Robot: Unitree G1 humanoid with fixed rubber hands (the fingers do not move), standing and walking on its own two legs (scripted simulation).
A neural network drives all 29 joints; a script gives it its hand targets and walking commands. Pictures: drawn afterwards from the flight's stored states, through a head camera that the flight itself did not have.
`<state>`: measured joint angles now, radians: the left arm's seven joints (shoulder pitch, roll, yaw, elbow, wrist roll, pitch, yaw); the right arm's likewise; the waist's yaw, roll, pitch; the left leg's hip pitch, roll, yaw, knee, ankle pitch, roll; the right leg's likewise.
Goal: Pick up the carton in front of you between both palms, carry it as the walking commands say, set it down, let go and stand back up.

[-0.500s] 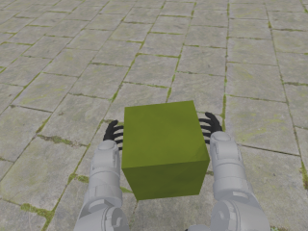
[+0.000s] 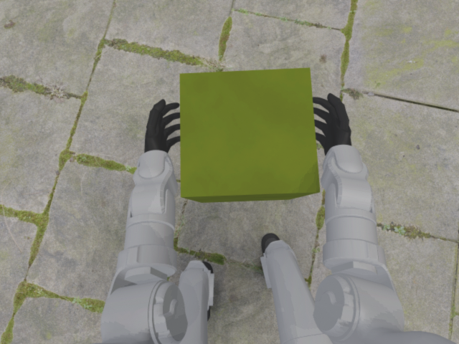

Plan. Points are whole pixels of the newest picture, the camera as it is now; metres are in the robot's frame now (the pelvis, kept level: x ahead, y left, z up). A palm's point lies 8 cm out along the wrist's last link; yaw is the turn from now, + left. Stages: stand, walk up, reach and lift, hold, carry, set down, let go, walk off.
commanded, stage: set down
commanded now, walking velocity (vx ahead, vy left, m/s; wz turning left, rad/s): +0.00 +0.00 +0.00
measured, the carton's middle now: (244, 148) +0.43 -0.06 -0.17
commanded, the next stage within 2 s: none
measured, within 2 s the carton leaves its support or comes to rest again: neither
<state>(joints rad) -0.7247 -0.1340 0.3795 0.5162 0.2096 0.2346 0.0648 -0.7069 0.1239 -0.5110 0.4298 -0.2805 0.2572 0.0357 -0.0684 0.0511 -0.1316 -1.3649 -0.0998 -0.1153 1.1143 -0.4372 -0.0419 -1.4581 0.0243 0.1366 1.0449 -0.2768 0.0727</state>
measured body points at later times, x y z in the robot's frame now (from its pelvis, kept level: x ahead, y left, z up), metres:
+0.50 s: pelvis -0.04 -0.01 -0.13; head +0.27 -0.05 +0.20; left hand +0.50 +0.08 -0.23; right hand +0.44 -0.22 -0.24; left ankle +0.02 +0.13 -0.63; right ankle +0.09 -0.15 -0.63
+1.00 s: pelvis -0.05 +0.01 -0.22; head +0.33 +0.00 +0.02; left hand +0.55 +0.06 -0.39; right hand +0.46 -0.23 -0.39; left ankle +0.02 +0.13 -0.63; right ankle +0.09 -0.15 -0.63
